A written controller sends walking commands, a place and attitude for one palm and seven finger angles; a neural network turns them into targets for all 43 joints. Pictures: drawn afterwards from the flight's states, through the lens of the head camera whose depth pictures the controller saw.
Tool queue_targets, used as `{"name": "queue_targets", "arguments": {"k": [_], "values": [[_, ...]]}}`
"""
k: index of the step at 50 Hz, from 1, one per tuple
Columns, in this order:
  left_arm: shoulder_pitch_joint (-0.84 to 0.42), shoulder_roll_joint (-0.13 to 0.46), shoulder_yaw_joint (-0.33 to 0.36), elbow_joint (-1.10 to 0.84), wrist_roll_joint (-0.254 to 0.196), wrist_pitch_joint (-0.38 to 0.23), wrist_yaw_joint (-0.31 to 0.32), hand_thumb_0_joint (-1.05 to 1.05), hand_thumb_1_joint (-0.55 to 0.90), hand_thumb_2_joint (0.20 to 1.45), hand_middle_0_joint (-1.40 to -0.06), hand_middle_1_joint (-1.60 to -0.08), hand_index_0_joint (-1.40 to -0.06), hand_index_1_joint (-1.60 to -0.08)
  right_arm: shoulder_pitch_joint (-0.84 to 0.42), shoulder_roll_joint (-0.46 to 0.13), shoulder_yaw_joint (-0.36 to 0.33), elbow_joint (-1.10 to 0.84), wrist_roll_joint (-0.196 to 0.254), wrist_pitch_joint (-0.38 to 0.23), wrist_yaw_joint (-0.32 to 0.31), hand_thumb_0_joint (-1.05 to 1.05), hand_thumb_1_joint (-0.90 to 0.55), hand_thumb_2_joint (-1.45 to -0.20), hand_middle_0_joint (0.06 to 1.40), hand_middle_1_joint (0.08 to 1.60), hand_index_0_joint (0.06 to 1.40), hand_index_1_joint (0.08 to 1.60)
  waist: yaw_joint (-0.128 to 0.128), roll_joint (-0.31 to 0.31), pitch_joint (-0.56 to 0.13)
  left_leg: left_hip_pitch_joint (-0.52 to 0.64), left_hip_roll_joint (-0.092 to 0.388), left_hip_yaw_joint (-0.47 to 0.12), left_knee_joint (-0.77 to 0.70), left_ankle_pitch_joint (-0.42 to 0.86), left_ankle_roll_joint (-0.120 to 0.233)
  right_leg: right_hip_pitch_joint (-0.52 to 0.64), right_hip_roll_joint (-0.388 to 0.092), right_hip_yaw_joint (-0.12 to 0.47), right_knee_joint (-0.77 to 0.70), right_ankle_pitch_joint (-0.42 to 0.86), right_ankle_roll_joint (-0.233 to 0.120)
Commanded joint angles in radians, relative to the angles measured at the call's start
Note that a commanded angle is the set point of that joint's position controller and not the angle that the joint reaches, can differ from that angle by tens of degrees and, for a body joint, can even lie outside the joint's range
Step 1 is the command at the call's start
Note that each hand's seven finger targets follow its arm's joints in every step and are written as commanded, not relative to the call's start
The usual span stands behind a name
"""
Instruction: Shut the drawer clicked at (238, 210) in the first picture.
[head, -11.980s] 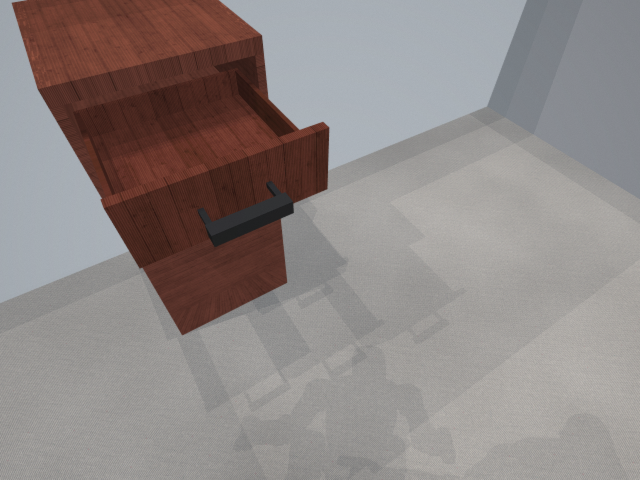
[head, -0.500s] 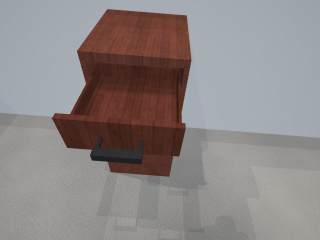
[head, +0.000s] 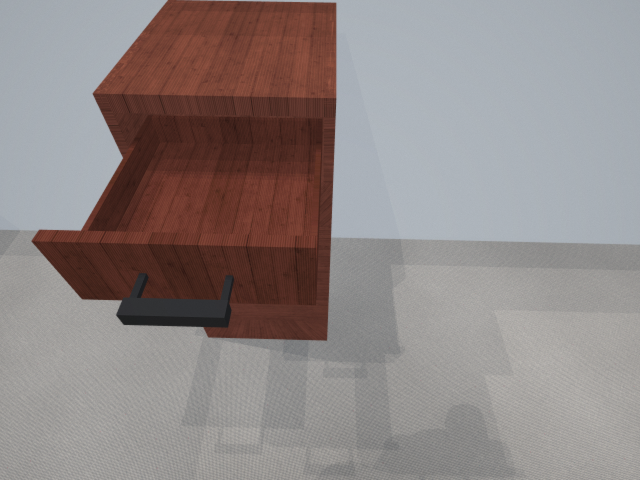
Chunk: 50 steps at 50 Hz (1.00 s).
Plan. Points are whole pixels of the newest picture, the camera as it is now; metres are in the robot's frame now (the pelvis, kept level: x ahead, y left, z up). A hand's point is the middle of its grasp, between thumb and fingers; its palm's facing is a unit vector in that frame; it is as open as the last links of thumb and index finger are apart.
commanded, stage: come to a stop and stand still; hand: left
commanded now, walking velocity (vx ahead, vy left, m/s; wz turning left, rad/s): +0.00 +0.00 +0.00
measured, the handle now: (180, 297) +0.34 +0.21 +0.03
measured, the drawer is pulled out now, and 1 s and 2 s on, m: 0.29 0.29 0.29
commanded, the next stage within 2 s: look again from close up in 0.46 s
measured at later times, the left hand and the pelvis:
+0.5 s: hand out of the picture -0.02 +0.15 -0.17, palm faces +0.05 -0.98 -0.18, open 7.4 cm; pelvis +0.01 -0.01 +0.01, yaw -1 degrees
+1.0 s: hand out of the picture +0.02 +0.20 -0.17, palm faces +0.01 -0.98 -0.21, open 7.4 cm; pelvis +0.00 +0.02 +0.00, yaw -1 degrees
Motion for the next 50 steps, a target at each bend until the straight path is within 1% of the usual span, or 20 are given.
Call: {"name": "queue_targets", "arguments": {"k": [1,2,3,7,14,21,27,28,29,30,31,33,34,35,37,38,40,44,48,50], "values": [[0.09,0.054,-0.001,-0.017,0.001,-0.008,-0.003,0.0,0.9,0.9,-0.2,-0.3,-0.2,-0.3,0.07,-0.067,-0.005,0.006,0.005,-0.013,-0.003,0.0,-0.9,-0.9,0.2,0.3,0.2,0.3,0.016,0.02,0.0,0.095,0.089,-0.062,-0.115,0.278,0.027,-0.063,-0.135,0.137,-0.129,0.243,0.019],[0.088,0.061,-0.002,-0.006,0.001,-0.004,-0.003,0.0,0.9,0.9,-0.2,-0.3,-0.2,-0.3,0.038,-0.062,0.0,0.005,0.007,-0.013,-0.002,0.0,-0.9,-0.9,0.2,0.3,0.2,0.3,0.02,0.089,0.033,0.078,0.081,-0.065,-0.138,0.261,0.03,-0.064,-0.141,0.135,-0.133,0.228,0.025],[0.098,0.068,-0.003,0.003,0.001,-0.007,-0.004,0.0,0.9,0.9,-0.2,-0.3,-0.2,-0.3,0.032,-0.055,0.005,0.002,0.009,-0.014,-0.002,0.0,-0.9,-0.9,0.2,0.3,0.2,0.3,0.02,0.089,0.024,0.073,0.077,-0.065,-0.145,0.282,0.033,-0.038,-0.144,0.134,-0.135,0.262,0.028],[0.127,0.062,-0.013,0.022,0.002,-0.014,-0.003,0.0,0.9,0.9,-0.2,-0.3,-0.2,-0.3,0.018,-0.062,0.004,0.002,0.009,-0.01,-0.005,0.0,-0.9,-0.9,0.2,0.3,0.2,0.3,0.016,-0.015,0.021,0.11,0.068,-0.057,-0.153,0.247,0.028,-0.039,-0.155,0.141,-0.158,0.319,0.029],[0.155,0.058,-0.014,0.03,0.005,-0.023,0.001,0.0,0.9,0.9,-0.2,-0.3,-0.2,-0.3,0.01,-0.074,0.007,0.002,0.01,-0.014,-0.003,0.0,-0.9,-0.9,0.2,0.3,0.2,0.3,0.013,-0.031,-0.029,0.146,0.063,-0.053,-0.167,0.256,0.031,-0.014,-0.159,0.141,-0.158,0.346,0.029],[0.183,0.055,-0.014,0.037,0.006,-0.024,0.005,0.0,0.9,0.9,-0.2,-0.3,-0.2,-0.3,0.019,-0.07,0.009,0.006,0.011,-0.014,-0.004,0.0,-0.9,-0.9,0.2,0.3,0.2,0.3,0.019,-0.042,-0.004,0.137,0.06,-0.047,-0.172,0.25,0.031,-0.014,-0.159,0.14,-0.155,0.376,0.027],[0.183,0.052,-0.013,0.037,0.005,-0.022,0.006,0.0,0.9,0.9,-0.2,-0.3,-0.2,-0.3,0.037,-0.063,0.011,0.012,0.008,-0.012,-0.002,0.0,-0.9,-0.9,0.2,0.3,0.2,0.3,0.021,-0.027,0.037,0.11,0.056,-0.05,-0.184,0.211,0.03,-0.035,-0.154,0.143,-0.164,0.299,0.023],[0.227,0.101,-0.013,0.055,0.027,-0.062,0.038,0.0,0.9,0.9,-0.2,-0.3,-0.2,-0.3,-0.052,-0.103,0.01,-0.077,0.013,-0.038,0.015,0.0,-0.9,-0.9,0.2,0.3,0.2,0.3,0.054,-0.136,0.08,-0.059,0.047,-0.006,0.09,0.193,0.011,-0.041,-0.217,0.2,-0.155,0.815,0.091],[0.198,0.133,-0.002,0.003,0.02,-0.066,0.033,0.0,0.9,0.9,-0.2,-0.3,-0.2,-0.3,0.002,-0.05,0.011,-0.116,0.01,-0.024,0.021,0.0,-0.9,-0.9,0.2,0.3,0.2,0.3,0.005,-0.142,0.011,-0.078,0.008,-0.051,0.111,-0.099,0.033,0.013,-0.269,0.224,-0.134,0.776,0.04],[0.154,0.114,-0.01,-0.019,0.018,-0.064,0.022,0.0,0.9,0.9,-0.2,-0.3,-0.2,-0.3,0.018,-0.05,0.003,-0.104,0.005,-0.021,0.021,0.0,-0.9,-0.9,0.2,0.3,0.2,0.3,-0.011,-0.04,0.002,-0.06,0.006,-0.037,0.114,-0.111,0.036,-0.01,-0.262,0.199,-0.139,0.659,-0.01],[0.131,0.132,-0.007,-0.028,0.015,-0.063,0.019,0.0,0.9,0.9,-0.2,-0.3,-0.2,-0.3,0.048,-0.038,0.007,-0.101,0.003,-0.02,0.026,0.0,-0.9,-0.9,0.2,0.3,0.2,0.3,-0.013,-0.052,-0.045,-0.035,0.001,-0.008,0.076,-0.063,0.029,0.003,-0.249,0.183,-0.125,0.581,-0.039],[0.116,0.107,-0.01,-0.047,0.008,-0.06,0.016,0.0,0.9,0.9,-0.2,-0.3,-0.2,-0.3,0.082,-0.055,0.007,-0.104,0.003,-0.022,0.025,0.0,-0.9,-0.9,0.2,0.3,0.2,0.3,-0.024,-0.11,-0.079,0.018,-0.004,-0.032,0.029,0.005,0.034,-0.037,-0.21,0.175,-0.107,0.354,-0.042],[0.107,0.097,-0.012,-0.052,0.006,-0.055,0.015,0.0,0.9,0.9,-0.2,-0.3,-0.2,-0.3,0.092,-0.066,0.007,-0.104,0.002,-0.026,0.024,0.0,-0.9,-0.9,0.2,0.3,0.2,0.3,-0.022,-0.089,-0.066,0.028,0.009,-0.041,0.003,0.032,0.04,-0.067,-0.191,0.167,-0.104,0.258,-0.034],[0.1,0.09,-0.011,-0.062,0.006,-0.047,0.014,0.0,0.9,0.9,-0.2,-0.3,-0.2,-0.3,0.095,-0.076,0.006,-0.109,0.001,-0.026,0.022,0.0,-0.9,-0.9,0.2,0.3,0.2,0.3,-0.019,-0.071,-0.02,0.01,0.023,-0.057,-0.017,0.035,0.045,-0.107,-0.167,0.16,-0.104,0.152,-0.025],[0.103,0.089,-0.014,-0.065,0.009,-0.031,0.01,0.0,0.9,0.9,-0.2,-0.3,-0.2,-0.3,0.079,-0.082,0.013,-0.108,-0.002,-0.03,0.022,0.0,-0.9,-0.9,0.2,0.3,0.2,0.3,0.002,0.035,0.061,-0.048,0.034,-0.088,-0.067,0.048,0.056,-0.116,-0.13,0.142,-0.09,0.044,-0.01],[0.11,0.092,-0.014,-0.063,0.008,-0.027,0.007,0.0,0.9,0.9,-0.2,-0.3,-0.2,-0.3,0.071,-0.083,0.016,-0.113,0.0,-0.029,0.021,0.0,-0.9,-0.9,0.2,0.3,0.2,0.3,0.012,0.026,0.089,-0.084,0.036,-0.099,-0.089,0.025,0.061,-0.111,-0.121,0.14,-0.093,0.011,-0.005],[0.122,0.093,-0.017,-0.059,0.007,-0.026,0.004,0.0,0.9,0.9,-0.2,-0.3,-0.2,-0.3,0.068,-0.083,0.019,-0.119,0.001,-0.031,0.02,0.0,-0.9,-0.9,0.2,0.3,0.2,0.3,0.02,-0.016,0.081,-0.082,0.027,-0.099,-0.095,0.043,0.062,-0.091,-0.123,0.145,-0.095,0.03,-0.004],[0.122,0.098,-0.019,-0.058,0.004,-0.021,0.001,0.0,0.9,0.9,-0.2,-0.3,-0.2,-0.3,0.073,-0.095,0.022,-0.109,0.002,-0.033,0.017,0.0,-0.9,-0.9,0.2,0.3,0.2,0.3,0.026,-0.029,0.059,-0.057,0.028,-0.1,-0.11,0.059,0.066,-0.069,-0.125,0.135,-0.088,0.048,0.003],[0.116,0.103,-0.017,-0.061,0.004,-0.018,-0.001,0.0,0.9,0.9,-0.2,-0.3,-0.2,-0.3,0.074,-0.105,0.022,-0.1,0.002,-0.037,0.017,0.0,-0.9,-0.9,0.2,0.3,0.2,0.3,0.028,-0.003,0.027,-0.034,0.036,-0.112,-0.128,0.099,0.072,-0.045,-0.123,0.123,-0.072,0.076,0.011],[0.116,0.103,-0.018,-0.056,0.004,-0.017,-0.002,0.0,0.9,0.9,-0.2,-0.3,-0.2,-0.3,0.07,-0.105,0.022,-0.096,0.003,-0.035,0.017,0.0,-0.9,-0.9,0.2,0.3,0.2,0.3,0.027,-0.017,0.03,-0.03,0.033,-0.11,-0.135,0.081,0.071,-0.05,-0.127,0.123,-0.078,0.067,0.013]]}}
